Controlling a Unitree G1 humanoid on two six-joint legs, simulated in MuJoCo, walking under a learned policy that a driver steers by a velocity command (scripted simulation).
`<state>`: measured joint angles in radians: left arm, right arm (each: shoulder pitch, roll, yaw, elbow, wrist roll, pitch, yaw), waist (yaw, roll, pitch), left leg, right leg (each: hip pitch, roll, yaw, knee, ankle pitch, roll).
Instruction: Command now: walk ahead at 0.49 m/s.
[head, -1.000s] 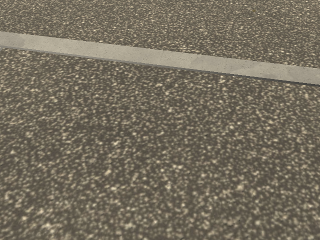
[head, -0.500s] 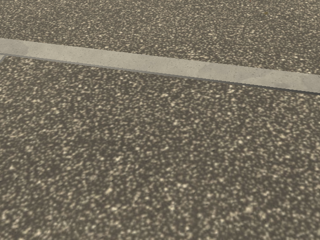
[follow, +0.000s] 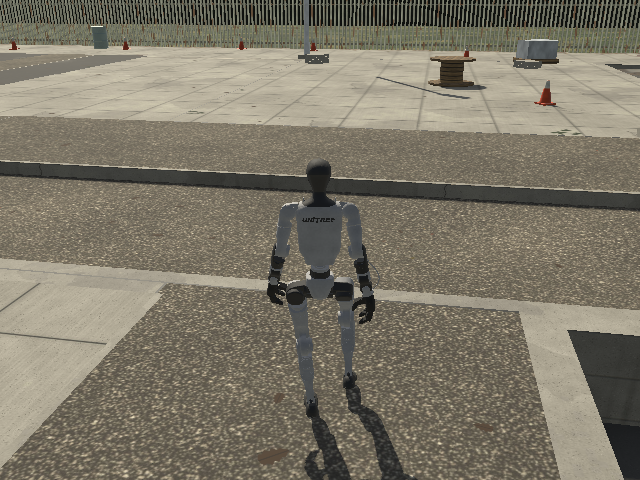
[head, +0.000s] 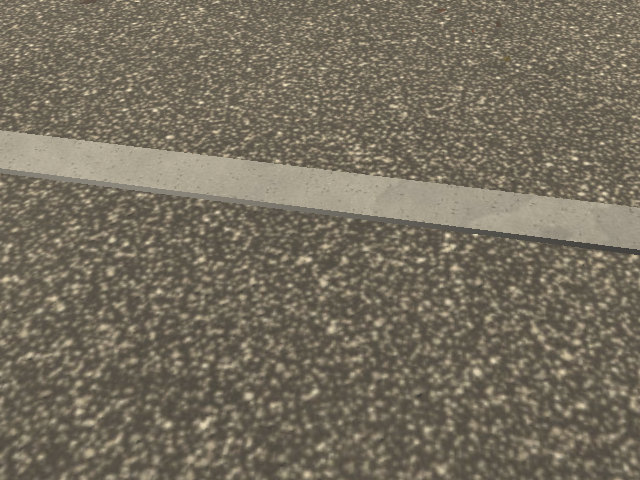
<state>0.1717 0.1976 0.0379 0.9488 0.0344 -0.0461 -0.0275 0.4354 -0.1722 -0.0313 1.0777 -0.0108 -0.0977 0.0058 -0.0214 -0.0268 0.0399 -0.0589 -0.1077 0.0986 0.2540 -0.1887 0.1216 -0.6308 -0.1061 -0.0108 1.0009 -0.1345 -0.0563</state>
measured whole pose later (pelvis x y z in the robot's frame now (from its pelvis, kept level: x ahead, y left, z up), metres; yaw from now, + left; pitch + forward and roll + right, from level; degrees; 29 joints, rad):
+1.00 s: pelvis +0.55 +0.00 +0.00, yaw -14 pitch +1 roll +0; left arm 0.28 0.26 0.08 0.92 0.03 -0.03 -0.02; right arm 0.21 -0.21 -0.05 0.89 -0.02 -0.10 -0.01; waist 0.02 -0.05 0.04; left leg -0.23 0.00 0.15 0.40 -0.18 0.06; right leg -0.49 -0.03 0.00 1.14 -0.30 -0.09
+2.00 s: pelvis +0.90 -0.18 -0.01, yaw -43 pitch +1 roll -1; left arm 0.39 0.26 0.05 0.84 0.02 -0.03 0.01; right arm 0.16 -0.24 -0.03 0.73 -0.03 -0.01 0.00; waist 0.05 -0.01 0.00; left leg -0.33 0.00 0.02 0.55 -0.29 0.04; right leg -0.05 0.14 0.16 0.39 -0.33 -0.10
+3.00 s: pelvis +1.15 -0.44 -0.02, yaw -33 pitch -1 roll -2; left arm 0.23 0.24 0.03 0.80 0.01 0.00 0.04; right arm 0.21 -0.24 -0.03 0.72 -0.03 0.04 0.02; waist 0.01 0.01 0.05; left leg -0.34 -0.03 0.07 0.68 -0.29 0.10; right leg -0.21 0.00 -0.25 0.63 -0.40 -0.07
